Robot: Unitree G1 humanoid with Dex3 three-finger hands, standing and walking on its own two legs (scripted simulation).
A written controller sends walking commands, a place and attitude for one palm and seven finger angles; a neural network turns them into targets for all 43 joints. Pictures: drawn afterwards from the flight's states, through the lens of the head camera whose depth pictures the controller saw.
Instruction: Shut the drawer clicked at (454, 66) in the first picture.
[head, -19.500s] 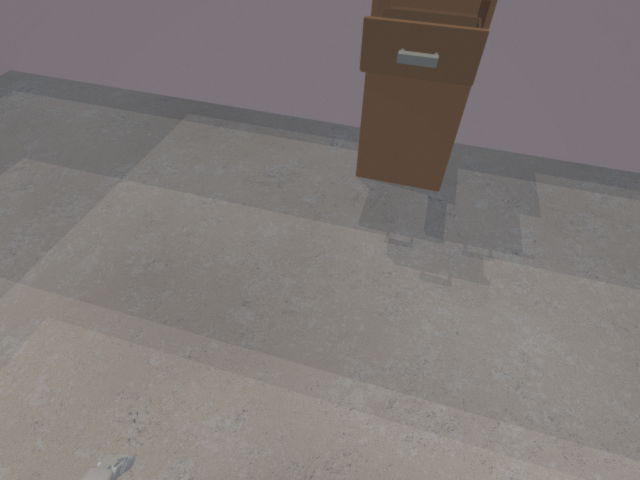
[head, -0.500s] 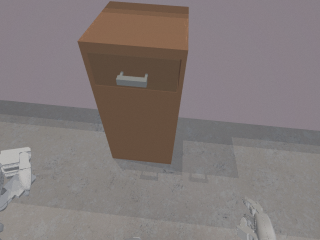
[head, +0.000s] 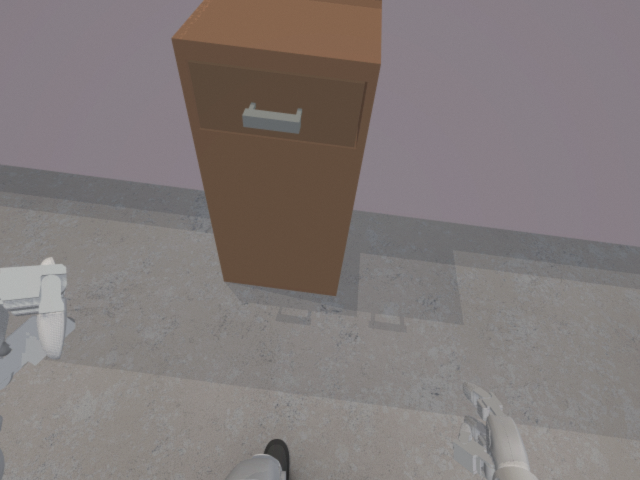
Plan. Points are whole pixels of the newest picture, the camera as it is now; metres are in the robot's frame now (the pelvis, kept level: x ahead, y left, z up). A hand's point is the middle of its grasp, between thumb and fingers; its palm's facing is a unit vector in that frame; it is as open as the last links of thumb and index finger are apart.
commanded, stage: stop stepping back and stand still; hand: left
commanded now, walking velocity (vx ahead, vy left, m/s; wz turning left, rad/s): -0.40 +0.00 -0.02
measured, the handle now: (274, 115) +0.81 +0.17 -0.01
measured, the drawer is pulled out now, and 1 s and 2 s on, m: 0.00 0.00 0.00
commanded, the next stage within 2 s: let the arm hang, fingers relaxed in 0.80 s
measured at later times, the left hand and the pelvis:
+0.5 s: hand out of the picture +0.09 +0.26 +0.20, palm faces +0.36 -0.83 -0.42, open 3.2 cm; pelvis -0.10 +0.02 +0.02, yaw +1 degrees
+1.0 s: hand out of the picture +0.10 +0.27 +0.06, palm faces +0.25 -0.87 -0.42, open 3.1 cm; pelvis -0.12 +0.03 +0.01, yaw +4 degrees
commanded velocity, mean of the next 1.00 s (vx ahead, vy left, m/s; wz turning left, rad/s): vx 0.11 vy -0.02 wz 0.00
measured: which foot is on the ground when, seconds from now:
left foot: down 0.00-0.10, up 0.12-0.26, down 0.28-0.62, up 0.64-0.86, down 0.88-1.00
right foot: down 0.00-0.30, up 0.32-0.60, down 0.62-1.00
